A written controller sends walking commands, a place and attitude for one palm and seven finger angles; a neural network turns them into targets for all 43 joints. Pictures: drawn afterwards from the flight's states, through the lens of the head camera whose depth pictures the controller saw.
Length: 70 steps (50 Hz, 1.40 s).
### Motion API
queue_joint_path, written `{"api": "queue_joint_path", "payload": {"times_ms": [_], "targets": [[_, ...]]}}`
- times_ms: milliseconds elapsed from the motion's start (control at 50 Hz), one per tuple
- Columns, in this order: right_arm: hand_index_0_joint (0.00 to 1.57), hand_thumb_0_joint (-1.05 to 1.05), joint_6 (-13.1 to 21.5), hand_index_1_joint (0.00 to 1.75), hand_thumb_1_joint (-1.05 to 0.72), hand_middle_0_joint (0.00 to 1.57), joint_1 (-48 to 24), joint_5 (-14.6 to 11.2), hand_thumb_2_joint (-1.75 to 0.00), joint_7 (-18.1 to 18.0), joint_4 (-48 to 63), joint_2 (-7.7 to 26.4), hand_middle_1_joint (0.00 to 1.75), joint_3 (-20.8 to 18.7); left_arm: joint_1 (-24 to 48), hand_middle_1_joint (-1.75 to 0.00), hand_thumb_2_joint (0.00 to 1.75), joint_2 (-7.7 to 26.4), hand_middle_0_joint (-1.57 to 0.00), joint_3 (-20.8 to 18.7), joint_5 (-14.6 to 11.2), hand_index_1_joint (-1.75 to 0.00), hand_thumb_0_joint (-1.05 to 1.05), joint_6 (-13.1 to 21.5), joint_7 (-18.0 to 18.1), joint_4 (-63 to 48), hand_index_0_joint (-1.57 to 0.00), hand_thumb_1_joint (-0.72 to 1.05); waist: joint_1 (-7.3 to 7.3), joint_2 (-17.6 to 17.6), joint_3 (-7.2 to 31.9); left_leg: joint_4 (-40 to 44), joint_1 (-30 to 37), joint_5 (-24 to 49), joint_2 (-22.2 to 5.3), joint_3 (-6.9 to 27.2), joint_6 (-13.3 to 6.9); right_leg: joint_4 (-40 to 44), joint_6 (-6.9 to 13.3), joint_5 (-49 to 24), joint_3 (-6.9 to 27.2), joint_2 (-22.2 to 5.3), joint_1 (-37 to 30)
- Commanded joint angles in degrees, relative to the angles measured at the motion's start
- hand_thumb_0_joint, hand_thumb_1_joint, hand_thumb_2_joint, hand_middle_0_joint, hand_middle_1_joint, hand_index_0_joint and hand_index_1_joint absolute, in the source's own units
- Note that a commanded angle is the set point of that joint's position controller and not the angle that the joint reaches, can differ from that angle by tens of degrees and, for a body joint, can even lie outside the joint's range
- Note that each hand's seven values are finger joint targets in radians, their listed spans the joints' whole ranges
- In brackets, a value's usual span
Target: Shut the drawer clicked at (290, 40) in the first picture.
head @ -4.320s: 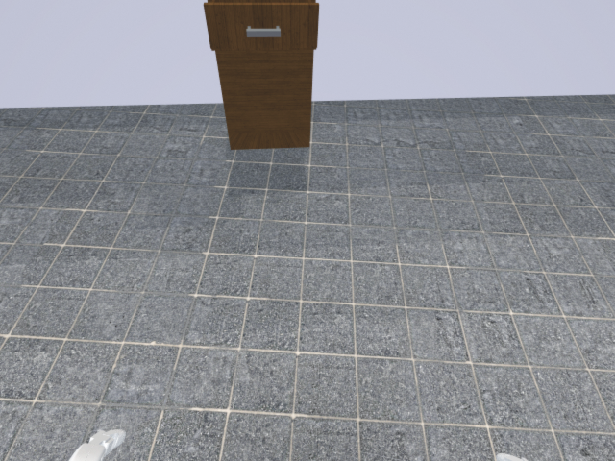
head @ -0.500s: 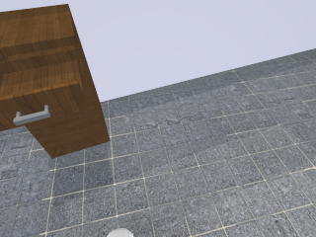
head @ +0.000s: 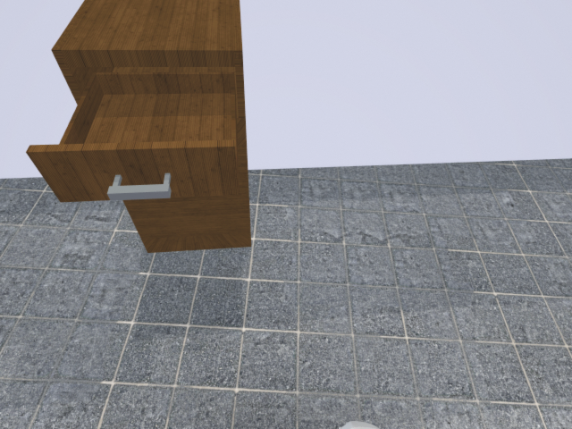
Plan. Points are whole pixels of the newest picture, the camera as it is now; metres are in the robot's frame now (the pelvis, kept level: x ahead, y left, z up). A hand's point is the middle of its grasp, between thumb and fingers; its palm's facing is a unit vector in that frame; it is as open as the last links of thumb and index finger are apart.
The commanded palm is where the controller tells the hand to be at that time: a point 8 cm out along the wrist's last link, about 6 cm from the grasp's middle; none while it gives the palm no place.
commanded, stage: turn to face it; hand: left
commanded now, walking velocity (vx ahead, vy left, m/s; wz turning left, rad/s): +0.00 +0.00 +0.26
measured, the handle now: (141, 185) +0.53 +0.33 -0.04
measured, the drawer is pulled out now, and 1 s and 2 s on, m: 0.30 0.30 0.30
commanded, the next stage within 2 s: take the last steps up to it in 0.22 s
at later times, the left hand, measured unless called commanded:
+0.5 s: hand out of the picture +0.00 +0.13 -0.15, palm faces +0.22 -0.94 -0.25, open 7.3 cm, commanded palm none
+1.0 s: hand out of the picture +0.02 +0.21 -0.17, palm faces +0.23 -0.96 -0.17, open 7.4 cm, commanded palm none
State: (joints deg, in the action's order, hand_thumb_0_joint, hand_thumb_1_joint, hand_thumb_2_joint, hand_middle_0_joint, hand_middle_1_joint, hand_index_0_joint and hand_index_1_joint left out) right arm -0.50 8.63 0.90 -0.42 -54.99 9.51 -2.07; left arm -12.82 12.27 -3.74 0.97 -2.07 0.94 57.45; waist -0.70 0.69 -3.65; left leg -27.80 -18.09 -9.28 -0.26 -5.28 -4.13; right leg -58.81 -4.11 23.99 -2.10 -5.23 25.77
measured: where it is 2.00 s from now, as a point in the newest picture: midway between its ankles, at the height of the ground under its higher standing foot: (273, 414)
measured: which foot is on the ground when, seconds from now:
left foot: down 0.00-0.24, up 0.26-0.74, down 0.76-1.00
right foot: up 0.00-0.20, down 0.22-0.76, up 0.78-1.00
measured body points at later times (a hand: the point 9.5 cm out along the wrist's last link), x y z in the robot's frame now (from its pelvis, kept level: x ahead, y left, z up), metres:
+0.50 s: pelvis -0.01 -0.06 +0.01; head +0.00 -0.09 +0.46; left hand -0.02 +0.18 -0.13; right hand +0.05 -0.30 -0.16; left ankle -0.06 +0.09 -0.66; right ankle +0.01 -0.15 -0.74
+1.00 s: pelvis +0.06 +0.03 +0.01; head +0.05 +0.04 +0.46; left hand +0.01 +0.26 -0.16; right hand +0.11 -0.20 -0.14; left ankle -0.01 +0.11 -0.74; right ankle +0.12 -0.10 -0.66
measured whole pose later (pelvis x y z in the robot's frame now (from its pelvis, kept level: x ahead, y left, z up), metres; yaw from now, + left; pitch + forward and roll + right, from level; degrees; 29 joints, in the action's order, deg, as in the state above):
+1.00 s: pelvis +0.06 +0.03 +0.01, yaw +9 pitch -1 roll +1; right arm 3.6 18.2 0.6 -1.3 -61.1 9.0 -2.0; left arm -17.8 11.5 -3.4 1.6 0.0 -1.0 62.7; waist -1.4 2.9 -0.8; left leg -17.8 -1.1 -15.4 0.3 -8.2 -2.0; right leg -59.5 -1.7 13.4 -3.7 -6.4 31.0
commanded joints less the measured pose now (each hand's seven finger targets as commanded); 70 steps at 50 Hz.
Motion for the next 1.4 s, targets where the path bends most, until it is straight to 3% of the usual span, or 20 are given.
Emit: {"api": "queue_joint_path", "payload": {"times_ms": [0,160,180,220,320,460,540,620,700,740,760,820,880,1120,1180,1200,1220,1240,1300,1380], "targets": [[0.20,0.00,0.1,0.30,-0.90,0.20,3.7,0.3,-0.90,-0.5,2.6,10.7,0.30,-2.9,-2.2,-0.30,0.90,2.2,-0.20,-0.7,0.1,-0.30,0.00,0.1,0.6,-3.6,-0.20,0.90,1.85,-7.3,5.5,13.2,5.6,0.1,-14.6,16.5,-6.2,5.3,-0.2,0.3,-0.1,0.6,-0.2],[0.20,0.00,-0.7,0.30,-0.90,0.20,2.3,0.1,-0.90,-0.1,2.8,10.7,0.30,-3.3,-6.1,-0.30,0.90,2.8,-0.20,-0.4,-0.3,-0.30,0.00,1.3,1.1,-3.8,-0.20,0.90,-0.64,-7.3,6.7,6.9,0.7,3.5,-11.4,17.7,-3.6,30.7,1.3,-8.5,-0.8,3.1,-15.6],[0.20,0.00,-0.7,0.30,-0.90,0.20,2.3,-0.2,-0.90,0.2,2.8,9.1,0.30,-3.0,-7.2,-0.30,0.90,4.0,-0.20,-0.5,0.0,-0.30,0.00,1.8,1.3,-3.5,-0.20,0.90,-1.16,-2.9,6.2,3.0,-3.3,-0.1,-8.1,15.1,-0.7,38.6,1.9,-11.7,1.5,0.6,-20.4],[0.20,0.00,-1.3,0.30,-0.90,0.20,0.6,-0.4,-0.90,0.4,5.4,5.6,0.30,-2.5,-5.6,-0.30,0.90,12.0,-0.20,-1.7,0.7,-0.30,0.00,2.1,1.6,-5.5,-0.20,0.90,-1.71,16.1,2.4,-18.1,-12.4,-20.6,1.9,5.2,5.2,47.4,11.9,-13.8,21.3,-20.6,-15.3],[0.20,0.00,-2.5,0.30,-0.90,0.20,6.1,0.4,-0.90,0.8,0.3,5.7,0.30,-3.0,0.3,-0.30,0.90,6.1,-0.20,-0.5,0.1,-0.30,0.00,3.0,1.3,-6.2,-0.20,0.90,1.88,6.0,0.6,-36.9,-12.2,-11.5,-1.0,6.5,6.2,43.9,10.7,-18.8,6.0,-11.3,-13.6],[0.20,0.00,-1.0,0.30,-0.90,0.20,0.4,0.9,-0.90,1.7,1.0,5.7,0.30,-2.6,-11.7,-0.30,0.90,5.7,-0.20,-0.5,0.5,-0.30,0.00,4.9,0.6,-0.8,-0.20,0.90,-3.20,6.6,-0.1,-27.7,-17.2,-10.5,-4.2,4.3,7.1,48.7,11.1,-4.4,10.1,-14.1,-24.6],[0.20,0.00,-0.2,0.30,-0.90,0.20,-1.1,0.6,-0.90,1.9,1.0,5.0,0.30,-2.0,-13.6,-0.30,0.90,6.3,-0.20,-0.6,0.9,-0.30,0.00,5.3,0.2,1.4,-0.20,0.90,-3.61,8.0,0.3,-20.1,-14.1,-12.0,-4.5,2.9,6.4,49.8,12.1,-2.3,10.3,-14.6,-24.8],[0.20,0.00,0.5,0.30,-0.90,0.20,-0.9,0.2,-0.90,2.0,0.8,3.7,0.30,-1.3,-13.4,-0.30,0.90,7.1,-0.20,-0.7,1.1,-0.30,0.00,5.1,0.0,3.3,-0.20,0.90,-3.17,9.5,-0.1,-11.6,-6.1,-14.1,-3.4,0.6,5.1,49.9,12.3,-0.8,8.7,-14.3,-19.6],[0.20,0.00,2.0,0.30,-0.90,0.20,8.5,-0.1,-0.90,1.0,-3.2,4.7,0.30,-1.1,-10.2,-0.30,0.90,5.6,-0.20,-0.3,0.1,-0.30,0.00,4.2,-0.4,4.4,-0.20,0.90,1.80,2.1,1.9,5.1,17.6,-6.9,-1.6,-2.7,4.8,41.0,7.6,3.7,0.5,-7.3,-5.5],[0.20,0.00,2.3,0.30,-0.90,0.20,17.9,0.4,-0.90,-0.2,-5.3,13.3,0.30,-3.2,-8.4,-0.30,0.90,-0.1,-0.20,0.8,0.0,-0.30,0.00,3.9,-1.0,2.2,-0.20,0.90,6.09,-19.4,2.5,17.2,25.7,-24.0,-20.7,23.0,-1.8,16.4,2.8,7.4,-8.5,1.7,10.5],[0.20,0.00,1.9,0.30,-0.90,0.20,20.1,0.2,-0.90,-0.4,-5.4,15.1,0.30,-3.5,-4.9,-0.30,0.90,0.9,-0.20,0.9,0.6,-0.30,0.00,3.9,-0.8,0.2,-0.20,0.90,6.72,-15.1,-0.8,20.2,21.7,-26.6,-24.6,27.2,-5.0,7.8,3.6,8.4,-4.4,1.2,13.7],[0.20,0.00,2.6,0.30,-0.90,0.20,11.9,0.2,-0.90,-0.9,-4.2,8.2,0.30,-1.4,-4.3,-0.30,0.90,0.7,-0.20,0.3,1.0,-0.30,0.00,3.4,-1.5,2.2,-0.20,0.90,3.07,-10.6,-7.8,21.6,10.2,-21.6,-19.0,18.0,-4.0,-2.4,4.1,-2.2,-0.3,-2.4,12.7],[0.20,0.00,4.2,0.30,-0.90,0.20,11.5,-0.1,-0.90,-1.1,-4.1,5.3,0.30,-1.1,-7.9,-0.30,0.90,-0.7,-0.20,0.2,0.8,-0.30,0.00,3.3,-1.9,3.7,-0.20,0.90,0.44,-6.6,-5.5,20.5,10.9,-2.7,-15.1,9.2,-3.4,-3.8,2.7,-10.3,-0.9,-2.3,10.5],[0.20,0.00,4.6,0.30,-0.90,0.20,19.2,0.8,-0.90,-1.4,-9.0,6.9,0.30,-1.3,8.2,-0.30,0.90,-0.3,-0.20,0.4,0.1,-0.30,0.00,3.5,-2.2,-3.3,-0.20,0.90,3.10,-7.4,-6.1,13.7,17.9,21.5,-16.5,3.9,-4.6,19.6,4.5,-10.8,-4.2,0.1,5.9],[0.20,0.00,4.4,0.30,-0.90,0.20,18.0,0.4,-0.90,-1.3,-9.5,7.9,0.30,-1.3,-3.7,-0.30,0.90,2.1,-0.20,-0.4,0.3,-0.30,0.00,4.7,-1.9,0.1,-0.20,0.90,-2.96,-4.1,1.6,-2.2,15.4,33.2,-13.7,0.8,-1.8,28.6,6.5,-14.6,-6.7,4.4,-14.1],[0.20,0.00,4.6,0.30,-0.90,0.20,18.0,-0.3,-0.90,-0.9,-9.1,6.8,0.30,-1.1,-11.2,-0.30,0.90,5.7,-0.20,-1.3,0.7,-0.30,0.00,5.5,-1.5,2.6,-0.20,0.90,-5.98,0.0,6.9,-14.5,5.8,24.8,-10.7,-1.1,0.6,29.7,8.6,-18.4,-0.8,-0.2,-28.8],[0.20,0.00,4.9,0.30,-0.90,0.20,20.7,-0.9,-0.90,-0.5,-7.6,3.4,0.30,-0.8,-18.1,-0.30,0.90,12.1,-0.20,-3.1,0.8,-0.30,0.00,6.0,-0.7,4.0,-0.20,0.90,-7.38,14.9,15.4,-33.5,-7.9,-9.9,-1.8,-4.5,3.6,34.8,15.0,-26.5,22.1,-17.1,-41.9],[0.20,0.00,4.6,0.30,-0.90,0.20,18.3,-1.0,-0.90,-0.8,-6.4,4.7,0.30,-0.8,-19.2,-0.30,0.90,13.8,-0.20,-3.0,-0.7,-0.30,0.00,5.8,-0.7,4.5,-0.20,0.90,-6.89,12.0,16.9,-44.7,-11.1,-24.7,-0.9,2.2,3.0,39.4,18.5,-33.3,28.1,-21.5,-40.5],[0.20,0.00,3.1,0.30,-0.90,0.20,13.1,-0.3,-0.90,-0.4,-6.4,2.3,0.30,-1.1,-4.4,-0.30,0.90,7.1,-0.20,-1.2,-0.6,-0.30,0.00,5.4,0.0,1.0,-0.20,0.90,-1.69,2.6,2.7,-45.9,-11.5,-14.0,-7.5,5.8,3.1,44.5,15.6,-18.4,15.9,-16.7,-17.5],[0.20,0.00,1.0,0.30,-0.90,0.20,17.9,0.4,-0.90,0.0,-8.0,-0.3,0.30,-0.9,-0.5,-0.30,0.90,2.8,-0.20,0.2,0.0,-0.30,0.00,5.9,0.3,0.8,-0.20,0.90,3.15,5.1,1.4,-34.6,-5.1,-8.8,-7.8,3.1,5.1,47.6,12.3,-20.9,2.8,-10.8,-7.3]]}}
